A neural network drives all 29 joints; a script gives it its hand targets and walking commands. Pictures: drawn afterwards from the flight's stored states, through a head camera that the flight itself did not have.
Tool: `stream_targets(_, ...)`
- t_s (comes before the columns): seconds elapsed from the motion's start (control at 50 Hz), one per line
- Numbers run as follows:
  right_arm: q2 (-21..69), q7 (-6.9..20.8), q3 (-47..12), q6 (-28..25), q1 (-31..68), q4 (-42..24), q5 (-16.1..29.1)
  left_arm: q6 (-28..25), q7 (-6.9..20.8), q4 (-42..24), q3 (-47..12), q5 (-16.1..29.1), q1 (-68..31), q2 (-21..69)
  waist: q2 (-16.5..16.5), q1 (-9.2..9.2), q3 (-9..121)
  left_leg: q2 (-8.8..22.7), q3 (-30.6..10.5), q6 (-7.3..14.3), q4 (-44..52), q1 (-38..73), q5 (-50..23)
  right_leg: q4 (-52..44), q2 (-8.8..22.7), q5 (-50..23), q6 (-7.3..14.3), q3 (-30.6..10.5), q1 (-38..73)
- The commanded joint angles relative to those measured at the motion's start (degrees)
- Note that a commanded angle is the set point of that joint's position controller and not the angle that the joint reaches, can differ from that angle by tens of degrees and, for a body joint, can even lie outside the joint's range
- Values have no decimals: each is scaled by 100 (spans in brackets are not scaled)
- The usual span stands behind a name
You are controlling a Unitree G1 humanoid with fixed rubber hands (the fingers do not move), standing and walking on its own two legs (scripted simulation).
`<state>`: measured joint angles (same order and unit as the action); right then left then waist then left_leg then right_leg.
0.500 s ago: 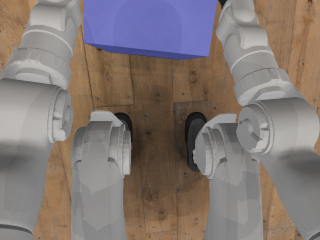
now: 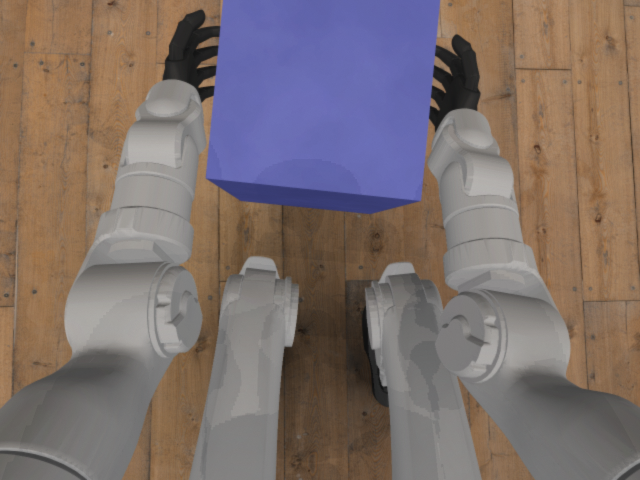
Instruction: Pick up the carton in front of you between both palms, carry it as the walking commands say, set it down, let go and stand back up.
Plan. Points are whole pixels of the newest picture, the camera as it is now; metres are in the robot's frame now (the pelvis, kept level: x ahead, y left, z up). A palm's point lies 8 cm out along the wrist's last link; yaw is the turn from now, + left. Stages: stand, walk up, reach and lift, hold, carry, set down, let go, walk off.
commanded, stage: reach and lift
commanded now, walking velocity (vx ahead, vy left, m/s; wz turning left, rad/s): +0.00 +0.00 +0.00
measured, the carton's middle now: (317, 124) +0.50 +0.04 -0.15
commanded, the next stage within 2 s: none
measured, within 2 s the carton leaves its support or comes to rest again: neither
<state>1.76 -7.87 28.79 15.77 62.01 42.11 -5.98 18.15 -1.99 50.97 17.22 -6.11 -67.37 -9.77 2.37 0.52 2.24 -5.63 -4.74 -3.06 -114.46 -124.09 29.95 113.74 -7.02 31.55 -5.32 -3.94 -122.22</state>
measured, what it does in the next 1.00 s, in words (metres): rises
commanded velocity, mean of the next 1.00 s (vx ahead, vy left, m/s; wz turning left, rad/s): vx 0.00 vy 0.00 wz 0.00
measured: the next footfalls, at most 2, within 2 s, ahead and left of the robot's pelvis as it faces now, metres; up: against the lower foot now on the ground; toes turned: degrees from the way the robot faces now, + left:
none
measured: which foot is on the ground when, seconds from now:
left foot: down 0.00-1.00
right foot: down 0.00-1.00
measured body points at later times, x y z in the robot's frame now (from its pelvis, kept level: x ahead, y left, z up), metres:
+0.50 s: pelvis +0.03 -0.01 +0.13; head +0.24 +0.02 +0.52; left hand +0.48 +0.18 +0.06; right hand +0.49 -0.13 +0.07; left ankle +0.12 +0.12 -0.39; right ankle +0.12 -0.14 -0.39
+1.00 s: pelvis +0.08 -0.01 +0.27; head +0.18 +0.01 +0.71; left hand +0.44 +0.17 +0.22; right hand +0.45 -0.14 +0.23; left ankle +0.12 +0.13 -0.39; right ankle +0.12 -0.14 -0.39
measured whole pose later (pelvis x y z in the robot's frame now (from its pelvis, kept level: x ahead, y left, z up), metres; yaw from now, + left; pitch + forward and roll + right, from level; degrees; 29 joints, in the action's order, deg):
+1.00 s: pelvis +0.08 -0.01 +0.27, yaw +2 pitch +23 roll +0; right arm 8.8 -4.3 20.8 15.8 25.9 33.4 -10.1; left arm 17.4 -1.5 36.1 18.1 -10.7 -27.1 4.2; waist 1.1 -0.1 11.7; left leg -4.8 -7.4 -1.7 -59.2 -58.2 23.4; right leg 59.4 -5.4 24.6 -1.8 -7.7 -57.2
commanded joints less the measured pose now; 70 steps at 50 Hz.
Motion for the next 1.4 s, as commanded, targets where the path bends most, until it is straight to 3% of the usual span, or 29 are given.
stream_targets(0.0,5510,1341,-2579,119,3988,115,184,-59,1390,-302,-1813,315,-3190,6229,-545,4,5401,-310,896,234,1721,3424,-261,-1412,-457,-296,388,1051,2442)
stream_targets(0.14,5881,1490,-2606,180,3615,220,71,-54,1457,-397,-1651,91,-2961,6417,-354,109,5968,-346,921,245,2280,4101,-608,-2046,-462,-565,316,968,3084)
stream_targets(0.36,6387,1582,-3646,283,2603,-414,491,56,1452,-1203,-2610,505,-2150,6978,-401,113,6562,-404,856,142,3025,5487,-1425,-2875,-465,-1248,263,825,4386)
stream_targets(0.5,6545,1568,-3995,266,1860,-501,570,20,1410,-1327,-2860,577,-1433,7152,-329,118,6018,-414,744,138,3647,6090,-1482,-3576,-439,-1329,253,665,5154)
stream_targets(0.74,6579,1602,-3916,114,451,-310,287,-149,1370,-1291,-2801,375,-158,7272,-303,23,4839,-325,419,211,5012,7407,-1664,-5002,-280,-1573,320,309,6549)
stream_targets(1.0,6509,1723,-4253,102,-1027,-548,175,-197,1298,-1696,-3185,288,1236,7392,-340,-30,3800,-167,67,249,6660,9329,-2489,-6626,-72,-2396,431,-2,8470)
stream_targets(1.22,6398,1919,-4637,685,-2111,-1115,257,362,1344,-2388,-3642,482,2252,7398,-301,-51,2732,-38,-54,219,8091,10987,-3380,-8060,83,-3334,436,-117,10283)
stream_targets(1.38,6383,2065,-4802,1463,-2510,-1751,399,1174,1424,-3128,-3814,540,2617,7323,-233,-63,1692,33,-23,220,8992,11726,-3257,-8945,138,-3420,413,-133,11290)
